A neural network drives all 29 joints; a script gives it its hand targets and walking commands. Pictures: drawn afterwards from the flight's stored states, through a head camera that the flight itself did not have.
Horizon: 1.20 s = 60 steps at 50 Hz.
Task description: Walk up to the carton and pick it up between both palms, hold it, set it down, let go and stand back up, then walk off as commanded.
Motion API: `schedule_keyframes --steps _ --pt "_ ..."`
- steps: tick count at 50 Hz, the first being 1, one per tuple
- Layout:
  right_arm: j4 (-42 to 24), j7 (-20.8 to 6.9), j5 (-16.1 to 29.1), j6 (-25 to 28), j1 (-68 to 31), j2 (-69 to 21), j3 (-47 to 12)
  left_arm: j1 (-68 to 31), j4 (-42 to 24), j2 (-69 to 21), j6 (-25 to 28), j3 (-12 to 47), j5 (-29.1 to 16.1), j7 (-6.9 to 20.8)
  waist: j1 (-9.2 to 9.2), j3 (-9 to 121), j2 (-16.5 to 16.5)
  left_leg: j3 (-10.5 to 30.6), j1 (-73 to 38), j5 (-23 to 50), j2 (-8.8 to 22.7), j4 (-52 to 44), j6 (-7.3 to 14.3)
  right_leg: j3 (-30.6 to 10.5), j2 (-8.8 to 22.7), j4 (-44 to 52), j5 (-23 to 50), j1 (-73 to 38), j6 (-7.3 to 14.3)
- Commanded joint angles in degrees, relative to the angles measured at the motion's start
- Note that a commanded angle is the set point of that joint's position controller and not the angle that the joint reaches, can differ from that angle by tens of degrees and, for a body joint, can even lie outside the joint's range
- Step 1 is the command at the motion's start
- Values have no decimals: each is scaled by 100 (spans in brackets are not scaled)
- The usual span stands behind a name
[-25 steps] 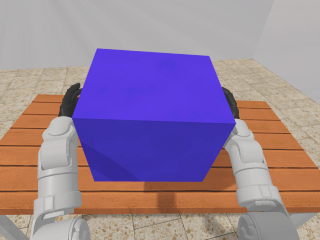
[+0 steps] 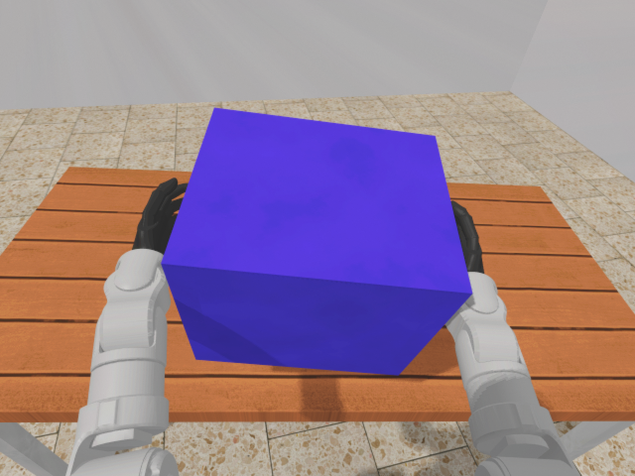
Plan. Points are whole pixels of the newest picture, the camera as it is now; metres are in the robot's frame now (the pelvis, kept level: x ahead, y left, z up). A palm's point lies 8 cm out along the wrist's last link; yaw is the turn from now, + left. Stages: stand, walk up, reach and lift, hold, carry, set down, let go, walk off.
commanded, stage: set down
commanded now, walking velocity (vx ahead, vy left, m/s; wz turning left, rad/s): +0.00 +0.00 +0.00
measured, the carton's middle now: (312, 250) +0.39 +0.00 +0.10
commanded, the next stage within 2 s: none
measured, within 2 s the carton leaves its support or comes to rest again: neither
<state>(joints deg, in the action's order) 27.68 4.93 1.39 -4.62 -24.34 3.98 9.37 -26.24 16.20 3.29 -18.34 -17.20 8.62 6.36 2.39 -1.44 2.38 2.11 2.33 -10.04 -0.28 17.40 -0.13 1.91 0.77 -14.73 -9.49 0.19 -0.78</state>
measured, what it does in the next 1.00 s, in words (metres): stands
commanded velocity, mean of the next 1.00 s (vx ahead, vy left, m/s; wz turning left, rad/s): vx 0.00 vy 0.00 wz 0.00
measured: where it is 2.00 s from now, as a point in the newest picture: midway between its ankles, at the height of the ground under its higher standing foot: outside the picture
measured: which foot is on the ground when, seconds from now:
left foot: down 0.00-1.00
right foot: down 0.00-1.00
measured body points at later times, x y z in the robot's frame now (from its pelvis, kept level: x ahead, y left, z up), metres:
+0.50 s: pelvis +0.00 +0.00 +0.00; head -0.01 +0.02 +0.45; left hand +0.38 +0.18 +0.11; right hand +0.35 -0.20 +0.09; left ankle +0.00 +0.12 -0.75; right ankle -0.01 -0.13 -0.75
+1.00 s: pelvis -0.01 +0.00 +0.00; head +0.00 +0.02 +0.45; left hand +0.39 +0.18 +0.07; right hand +0.36 -0.20 +0.06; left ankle +0.00 +0.12 -0.75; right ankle -0.01 -0.13 -0.75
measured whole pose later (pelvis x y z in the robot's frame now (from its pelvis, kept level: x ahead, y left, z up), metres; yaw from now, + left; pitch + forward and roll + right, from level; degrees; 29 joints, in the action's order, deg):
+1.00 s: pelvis -0.01 +0.00 +0.00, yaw -1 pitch +1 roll +0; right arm 47.4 3.6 -10.0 8.5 -29.8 0.8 21.3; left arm -36.8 53.0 7.5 4.1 -16.8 6.7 5.0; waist 1.2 0.4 1.7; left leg 1.2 10.1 -8.5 -0.5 17.6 0.1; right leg 1.1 1.0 -15.9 -8.2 8.7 -1.0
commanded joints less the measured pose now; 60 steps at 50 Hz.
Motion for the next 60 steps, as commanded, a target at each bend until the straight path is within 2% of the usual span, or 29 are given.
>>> schedule_keyframes --steps 1,2,3,4,5,7,11,13,14,16,19,23,26,29,31,35,38,39,40,41,44,45,47,51,54,55,56,58,60 --pt "-1691 -802 283 529 -3595 -2237 -2305 -3116 -1024 -2395 265 2624 -406 533 75 2379 -442 -343 -680 2367 -156 75 -315 322 -262 -95 1885 -741 -94" --pt "-2023 -764 352 560 -3629 -2352 -2447 -2852 -1104 -2319 249 2538 -429 519 -97 2451 -237 -421 -606 2482 -199 101 -282 257 -251 -127 2254 -919 -142" --pt "-1986 -756 334 561 -3486 -2248 -2330 -2650 -904 -2360 188 2529 -349 562 54 2303 -228 -407 -537 2540 -210 75 -290 282 -252 -91 2425 -967 -142" --pt "-2069 -730 494 591 -3512 -2348 -2588 -2657 -1240 -2347 212 2593 -390 498 -116 2681 -404 -364 -761 3166 -182 241 -328 265 -285 -175 2739 -1003 -140" --pt "-1747 -757 403 499 -3430 -2199 -2362 -2726 -963 -2312 201 2522 -401 508 4 2235 -409 -333 -776 2873 -153 169 -381 325 -298 -63 2193 -701 -92" --pt "-2145 -794 499 694 -3332 -2216 -2595 -2789 -1813 -2565 329 3033 -609 383 5 2920 -721 -231 -1282 3926 -67 469 -590 408 -392 -125 2428 -578 -17" --pt "-1985 -761 330 650 -3319 -2077 -2290 -2745 -1198 -2364 310 2906 -538 425 110 2344 -504 -242 -954 3486 -61 340 -535 367 -346 -64 2376 -435 -14" --pt "-1770 -808 367 626 -3314 -2032 -2200 -2769 -1353 -2464 314 2930 -439 405 111 2395 -765 -215 -1161 3690 -19 384 -606 354 -350 -65 2161 -260 31" --pt "-1891 -806 363 723 -3289 -2002 -2187 -2899 -1592 -2522 348 3112 -521 408 280 2468 -834 -247 -1317 3788 -7 434 -659 419 -363 -101 2221 -60 16" --pt "-1897 -809 250 769 -3247 -2121 -2264 -2898 -1464 -2458 464 3023 -540 421 194 2487 -559 -224 -1092 3456 -27 380 -571 381 -304 -106 2292 -335 -14" --pt "-1785 -783 96 820 -3462 -2255 -2141 -3135 -983 -2474 636 2883 -590 444 273 2740 -439 -298 -815 2923 -84 329 -512 319 -242 -159 2358 -424 -26" --pt "-1311 -793 -50 770 -3412 -2345 -2061 -3026 -206 -2313 695 2455 -336 552 110 2348 -328 -402 -274 2265 -174 117 -343 186 -118 -207 2505 -772 -130" --pt "-1290 -845 -72 851 -3609 -2552 -2096 -3216 99 -2213 892 2054 -309 596 -245 2373 -59 -468 145 1695 -174 -81 -194 123 -85 -219 2248 -1003 -156" --pt "-1327 -855 -267 1044 -4118 -2784 -2021 -3487 455 -2280 1206 1962 -314 568 -285 2772 37 -517 289 1589 -202 -77 -185 140 -71 -332 2359 -1041 -208" --pt "-705 -898 -463 1146 -3853 -2764 -1810 -3765 657 -2421 1414 2185 -329 509 -78 2786 -246 -488 113 1628 -129 -73 -265 256 -79 -265 2042 -742 -166" --pt "-147 -1002 -750 1243 -3797 -2715 -1429 -3887 1386 -2339 1672 1874 -170 449 -240 2519 -420 -561 -49 1434 -66 -133 -270 274 -94 -153 1379 -379 -78" --pt "279 -993 -1001 1388 -3938 -2969 -1151 -4466 1854 -2360 2020 1872 -230 486 -72 2669 -389 -641 294 788 -121 -241 -204 211 -17 -155 1123 -382 -119" --pt "59 -992 -944 1533 -4089 -2989 -1169 -4482 1625 -2523 2102 2149 -373 465 19 2935 -408 -596 241 1051 -120 -185 -274 309 -82 -212 1267 -344 -123" --pt "582 -972 -1140 1530 -3950 -2816 -845 -4433 2211 -2456 2148 1962 -238 498 161 2581 -352 -573 65 1096 -61 -151 -290 335 -120 -122 1176 -166 -99" --pt "314 -1001 -1099 1592 -4113 -2854 -1088 -4562 1956 -2545 2280 2057 -434 478 -8 2811 -322 -602 57 1215 -48 -117 -297 336 -97 -144 1103 -253 -82" --pt "759 -990 -1238 1673 -4027 -2895 -801 -4842 2459 -2488 2497 1956 -308 438 72 2868 -411 -574 91 1293 -64 -73 -349 341 -87 -149 1231 -253 -50" --pt "864 -1005 -1241 1650 -4006 -3007 -880 -4676 2641 -2417 2567 1709 -249 436 -193 2730 -446 -606 240 1162 -71 -146 -258 221 -15 -111 1094 -368 -70" --pt "1098 -1026 -1363 1763 -3940 -2896 -695 -4795 2695 -2507 2736 1728 -234 429 -4 2759 -389 -610 33 1435 -59 -97 -335 292 -71 -146 1311 -237 -54" --pt "815 -1031 -1140 2003 -4118 -3063 -983 -4568 2823 -2626 3002 1801 -245 345 -229 3143 -362 -602 -193 2218 -28 88 -340 225 -141 -181 1787 -240 -12" --pt "1200 -1063 -1300 2083 -4021 -2988 -760 -4802 3052 -2617 3207 1784 -216 307 -92 3310 -587 -531 -119 2268 6 178 -420 251 -137 -193 1665 47 33" --pt "1053 -1065 -1287 2162 -4217 -3022 -869 -4904 3093 -2480 3355 1781 -307 294 -278 3433 -345 -598 -74 2269 33 193 -383 260 -147 -193 1603 51 20" --pt "923 -1043 -1262 2204 -4306 -3049 -868 -5004 2977 -2566 3457 1968 -380 262 -149 3604 -406 -544 -65 2262 43 179 -411 268 -152 -234 1750 72 58" --pt "1498 -1037 -1321 2208 -3925 -3055 -756 -4959 3259 -2447 3596 1827 -255 235 -172 3377 -447 -579 157 2193 -6 138 -379 172 -90 -269 1978 -143 31" --pt "1074 -1030 -1190 2338 -4201 -3095 -947 -4697 3458 -2623 3690 1890 -360 232 -243 3779 -335 -557 144 2583 12 286 -359 161 -130 -341 2351 -214 24"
